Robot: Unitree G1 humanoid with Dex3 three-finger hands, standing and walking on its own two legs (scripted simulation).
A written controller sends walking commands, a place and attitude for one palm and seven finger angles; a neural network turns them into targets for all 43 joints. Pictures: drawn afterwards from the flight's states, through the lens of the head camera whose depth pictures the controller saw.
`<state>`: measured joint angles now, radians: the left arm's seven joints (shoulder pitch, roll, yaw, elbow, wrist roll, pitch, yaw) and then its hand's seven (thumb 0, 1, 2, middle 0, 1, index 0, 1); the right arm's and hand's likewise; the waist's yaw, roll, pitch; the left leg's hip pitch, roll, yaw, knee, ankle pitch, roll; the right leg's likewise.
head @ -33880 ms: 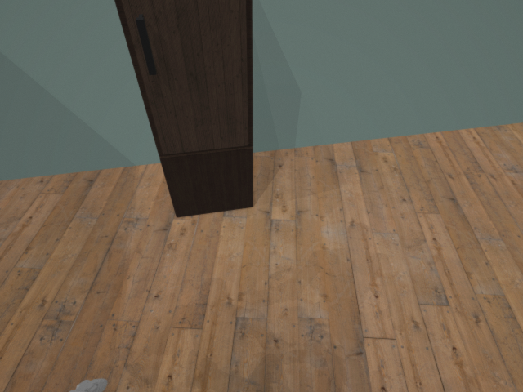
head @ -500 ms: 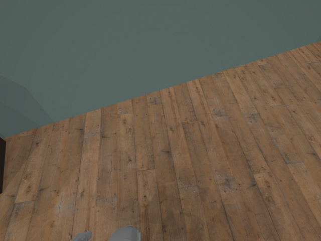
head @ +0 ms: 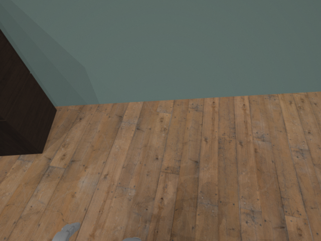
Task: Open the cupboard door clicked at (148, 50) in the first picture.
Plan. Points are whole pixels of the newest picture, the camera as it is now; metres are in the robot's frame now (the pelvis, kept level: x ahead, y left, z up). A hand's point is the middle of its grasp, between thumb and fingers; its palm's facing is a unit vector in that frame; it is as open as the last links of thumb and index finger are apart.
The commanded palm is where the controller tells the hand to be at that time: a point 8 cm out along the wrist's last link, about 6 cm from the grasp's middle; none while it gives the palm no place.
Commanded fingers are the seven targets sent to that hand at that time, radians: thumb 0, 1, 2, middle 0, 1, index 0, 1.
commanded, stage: turn to face it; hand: left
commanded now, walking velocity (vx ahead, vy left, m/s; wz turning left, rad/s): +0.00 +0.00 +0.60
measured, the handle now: out of the picture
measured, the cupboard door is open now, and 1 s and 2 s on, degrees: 44 44 44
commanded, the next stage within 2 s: take the last steps up to it in 1.28 s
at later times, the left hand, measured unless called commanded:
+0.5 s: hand out of the picture +0.02 +0.23 -0.16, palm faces +0.36 -0.90 -0.25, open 7.4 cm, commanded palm none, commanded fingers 0.00 0.90 0.90 -0.20 -0.30 -0.20 -0.30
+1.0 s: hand out of the picture -0.01 +0.16 -0.17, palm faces +0.62 -0.76 -0.21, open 7.4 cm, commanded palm none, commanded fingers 0.00 0.90 0.90 -0.20 -0.30 -0.20 -0.30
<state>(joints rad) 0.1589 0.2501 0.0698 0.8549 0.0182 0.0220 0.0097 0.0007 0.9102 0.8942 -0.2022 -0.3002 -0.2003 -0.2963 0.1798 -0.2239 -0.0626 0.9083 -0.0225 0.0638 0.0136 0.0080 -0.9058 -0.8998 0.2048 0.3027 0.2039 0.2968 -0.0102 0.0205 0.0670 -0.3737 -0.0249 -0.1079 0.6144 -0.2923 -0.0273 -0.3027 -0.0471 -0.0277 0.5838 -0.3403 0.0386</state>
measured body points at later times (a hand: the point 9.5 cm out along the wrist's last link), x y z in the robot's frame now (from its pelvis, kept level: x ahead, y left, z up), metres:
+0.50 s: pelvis +0.02 +0.00 +0.01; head +0.07 +0.03 +0.45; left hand +0.00 +0.28 -0.15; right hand +0.21 -0.21 -0.12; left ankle +0.00 +0.11 -0.73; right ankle +0.03 -0.15 -0.66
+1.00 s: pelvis +0.07 -0.02 +0.00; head +0.10 +0.02 +0.45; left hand -0.04 +0.20 -0.15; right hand +0.31 -0.16 -0.13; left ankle +0.01 +0.08 -0.72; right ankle +0.10 -0.15 -0.73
